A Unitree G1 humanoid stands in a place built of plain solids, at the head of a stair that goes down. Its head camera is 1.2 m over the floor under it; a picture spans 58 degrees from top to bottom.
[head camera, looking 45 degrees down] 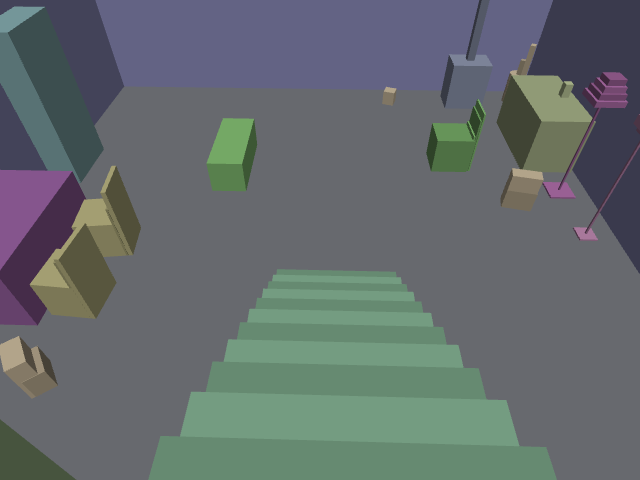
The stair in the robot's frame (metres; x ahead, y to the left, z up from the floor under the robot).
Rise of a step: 0.19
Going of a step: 0.24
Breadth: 1.20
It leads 2 degrees to the right of straight ahead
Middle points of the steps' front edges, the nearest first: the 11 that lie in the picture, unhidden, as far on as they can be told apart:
0.51 -0.10 -0.19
0.74 -0.10 -0.38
0.98 -0.11 -0.57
1.22 -0.12 -0.76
1.45 -0.12 -0.95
1.69 -0.13 -1.14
1.92 -0.14 -1.34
2.16 -0.14 -1.53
2.39 -0.15 -1.72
2.63 -0.16 -1.91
2.87 -0.16 -2.10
